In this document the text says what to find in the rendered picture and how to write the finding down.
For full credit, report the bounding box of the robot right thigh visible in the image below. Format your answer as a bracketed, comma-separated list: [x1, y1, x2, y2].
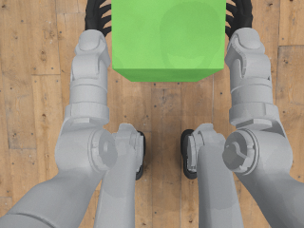
[187, 129, 244, 228]

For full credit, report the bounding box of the robot right upper arm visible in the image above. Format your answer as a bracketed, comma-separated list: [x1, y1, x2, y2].
[221, 128, 304, 228]

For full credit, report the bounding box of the robot left upper arm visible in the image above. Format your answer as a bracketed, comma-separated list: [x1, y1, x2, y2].
[0, 127, 118, 228]

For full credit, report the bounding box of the left robot forearm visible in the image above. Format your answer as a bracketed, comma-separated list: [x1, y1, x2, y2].
[54, 29, 111, 159]

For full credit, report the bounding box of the robot right hand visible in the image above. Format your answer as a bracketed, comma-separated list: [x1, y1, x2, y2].
[225, 0, 254, 41]

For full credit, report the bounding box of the right robot forearm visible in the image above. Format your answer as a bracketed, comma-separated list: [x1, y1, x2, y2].
[224, 28, 289, 141]

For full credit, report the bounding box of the right robot shin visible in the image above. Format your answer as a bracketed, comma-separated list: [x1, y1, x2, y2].
[187, 123, 226, 172]

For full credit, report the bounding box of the robot left hand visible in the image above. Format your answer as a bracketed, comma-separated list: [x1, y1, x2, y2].
[85, 0, 112, 38]

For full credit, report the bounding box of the carton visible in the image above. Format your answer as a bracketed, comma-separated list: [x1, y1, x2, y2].
[111, 0, 226, 83]

